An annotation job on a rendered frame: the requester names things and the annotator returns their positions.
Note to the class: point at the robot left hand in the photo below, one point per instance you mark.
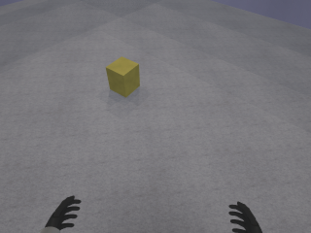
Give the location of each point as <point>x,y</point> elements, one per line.
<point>59,215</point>

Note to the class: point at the robot right hand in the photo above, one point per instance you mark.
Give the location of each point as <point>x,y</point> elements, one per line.
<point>250,223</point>

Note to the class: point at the carton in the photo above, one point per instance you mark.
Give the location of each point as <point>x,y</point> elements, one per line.
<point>123,76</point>

